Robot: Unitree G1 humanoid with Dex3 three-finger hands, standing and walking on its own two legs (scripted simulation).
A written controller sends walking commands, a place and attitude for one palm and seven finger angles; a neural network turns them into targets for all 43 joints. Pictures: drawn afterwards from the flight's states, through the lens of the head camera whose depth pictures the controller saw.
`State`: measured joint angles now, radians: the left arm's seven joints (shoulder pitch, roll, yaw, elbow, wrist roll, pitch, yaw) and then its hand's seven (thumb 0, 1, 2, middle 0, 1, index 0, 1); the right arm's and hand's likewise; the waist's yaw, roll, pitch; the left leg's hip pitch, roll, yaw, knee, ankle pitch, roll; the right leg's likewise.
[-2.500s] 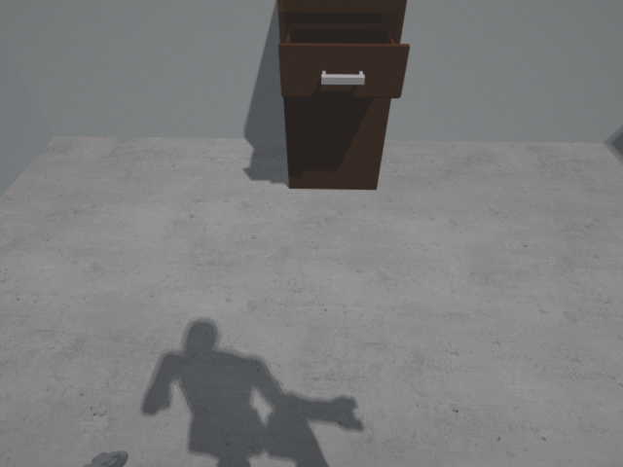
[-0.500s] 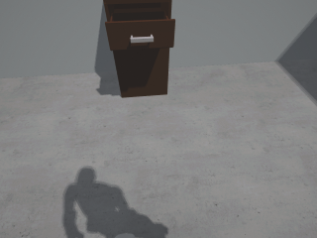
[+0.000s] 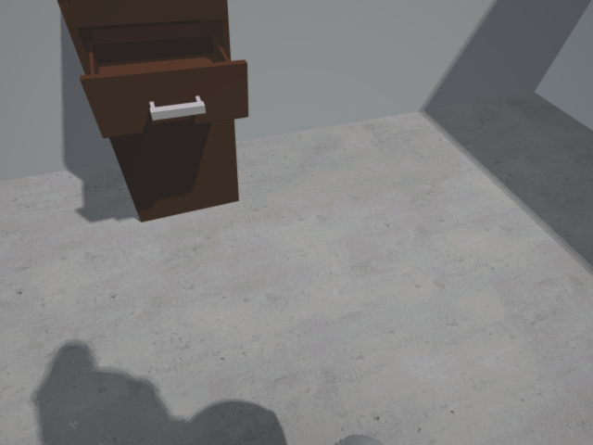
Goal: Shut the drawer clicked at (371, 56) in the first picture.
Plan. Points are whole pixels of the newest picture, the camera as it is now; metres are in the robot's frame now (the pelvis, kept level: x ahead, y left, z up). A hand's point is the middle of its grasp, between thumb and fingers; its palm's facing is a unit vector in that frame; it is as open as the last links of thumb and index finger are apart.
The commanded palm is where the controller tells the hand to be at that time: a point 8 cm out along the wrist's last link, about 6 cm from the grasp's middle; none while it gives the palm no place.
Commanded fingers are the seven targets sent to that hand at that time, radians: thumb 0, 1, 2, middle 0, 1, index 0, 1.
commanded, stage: walk to a spot facing it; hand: left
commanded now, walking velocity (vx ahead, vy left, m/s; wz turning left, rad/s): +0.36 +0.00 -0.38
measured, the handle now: (177, 106) +0.86 +0.38 -0.05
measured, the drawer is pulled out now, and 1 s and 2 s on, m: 0.29 0.29 0.29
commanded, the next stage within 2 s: turn to face it in 0.74 s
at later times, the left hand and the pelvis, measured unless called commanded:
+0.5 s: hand (243, 327) +0.34 +0.12 -0.17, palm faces -0.16 -0.97 -0.20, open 7.2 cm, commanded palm none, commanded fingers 0.00 0.90 0.90 -0.20 -0.30 -0.20 -0.30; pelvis +0.22 -0.04 -0.01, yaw -10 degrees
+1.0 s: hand (267, 252) +0.52 +0.10 -0.17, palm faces -0.30 -0.94 -0.16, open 7.4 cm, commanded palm none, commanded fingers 0.00 0.90 0.90 -0.20 -0.30 -0.20 -0.30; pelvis +0.40 -0.05 +0.00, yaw -19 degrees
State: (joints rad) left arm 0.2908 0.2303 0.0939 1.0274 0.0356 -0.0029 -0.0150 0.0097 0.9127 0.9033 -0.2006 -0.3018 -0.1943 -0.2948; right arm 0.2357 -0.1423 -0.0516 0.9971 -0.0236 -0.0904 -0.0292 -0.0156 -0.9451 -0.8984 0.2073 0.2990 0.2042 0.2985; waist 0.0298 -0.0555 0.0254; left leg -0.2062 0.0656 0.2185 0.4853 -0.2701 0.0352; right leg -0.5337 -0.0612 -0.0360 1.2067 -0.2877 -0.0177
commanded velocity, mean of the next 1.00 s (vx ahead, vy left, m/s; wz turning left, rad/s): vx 0.24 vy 0.00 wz -0.18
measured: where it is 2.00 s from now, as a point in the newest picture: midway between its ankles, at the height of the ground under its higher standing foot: (320, 389)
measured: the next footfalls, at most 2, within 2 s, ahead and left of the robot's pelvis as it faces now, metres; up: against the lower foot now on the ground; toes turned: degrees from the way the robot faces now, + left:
right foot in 0.32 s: +0.27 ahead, -0.15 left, +0.00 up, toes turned -15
left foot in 0.68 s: +0.43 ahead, +0.07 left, +0.00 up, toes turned -3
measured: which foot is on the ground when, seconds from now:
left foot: down 0.00-0.32, up 0.34-0.66, down 0.68-1.00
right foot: up 0.00-0.30, down 0.32-0.68, up 0.70-1.00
